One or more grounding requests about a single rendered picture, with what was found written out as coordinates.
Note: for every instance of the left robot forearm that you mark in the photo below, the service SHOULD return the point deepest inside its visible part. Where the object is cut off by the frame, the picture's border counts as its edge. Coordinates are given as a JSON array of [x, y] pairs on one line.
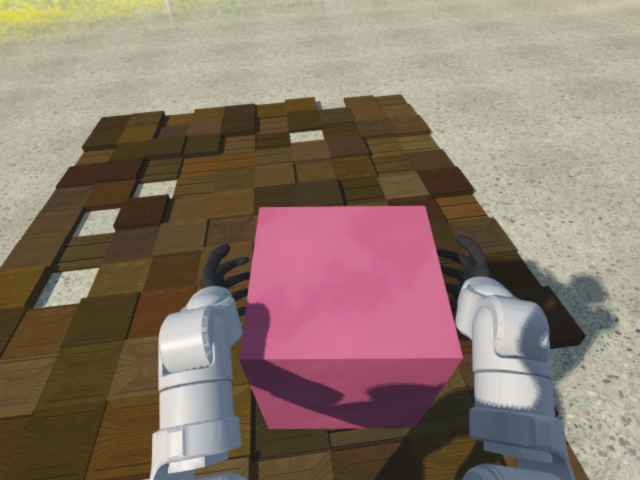
[[197, 422]]

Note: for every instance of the left robot hand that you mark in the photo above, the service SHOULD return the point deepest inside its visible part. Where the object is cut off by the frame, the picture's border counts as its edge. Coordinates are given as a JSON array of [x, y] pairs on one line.
[[213, 273]]

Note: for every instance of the right robot forearm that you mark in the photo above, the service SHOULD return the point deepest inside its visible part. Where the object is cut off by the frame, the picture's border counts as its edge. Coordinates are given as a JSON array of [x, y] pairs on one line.
[[514, 412]]

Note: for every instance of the right robot hand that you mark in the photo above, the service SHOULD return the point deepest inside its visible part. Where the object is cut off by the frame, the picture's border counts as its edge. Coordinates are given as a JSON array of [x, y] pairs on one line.
[[475, 266]]

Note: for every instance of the carton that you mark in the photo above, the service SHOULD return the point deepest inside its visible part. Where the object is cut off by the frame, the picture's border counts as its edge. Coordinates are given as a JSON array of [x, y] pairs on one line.
[[347, 324]]

